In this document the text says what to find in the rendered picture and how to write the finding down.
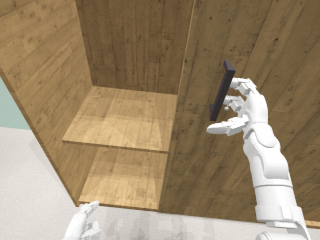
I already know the right robot hand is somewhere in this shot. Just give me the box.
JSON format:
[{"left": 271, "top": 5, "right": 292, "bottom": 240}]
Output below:
[{"left": 206, "top": 78, "right": 268, "bottom": 136}]

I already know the handle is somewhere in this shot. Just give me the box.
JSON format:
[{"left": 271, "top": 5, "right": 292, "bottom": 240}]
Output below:
[{"left": 209, "top": 60, "right": 236, "bottom": 122}]

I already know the wardrobe door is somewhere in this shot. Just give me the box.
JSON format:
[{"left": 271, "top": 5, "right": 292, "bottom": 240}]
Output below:
[
  {"left": 304, "top": 207, "right": 320, "bottom": 222},
  {"left": 158, "top": 0, "right": 320, "bottom": 224}
]

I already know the left robot hand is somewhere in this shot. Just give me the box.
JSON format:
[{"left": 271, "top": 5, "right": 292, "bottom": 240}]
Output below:
[{"left": 63, "top": 200, "right": 101, "bottom": 240}]

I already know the right robot forearm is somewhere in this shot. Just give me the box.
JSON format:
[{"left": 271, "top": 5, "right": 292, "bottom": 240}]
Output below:
[{"left": 243, "top": 123, "right": 311, "bottom": 240}]

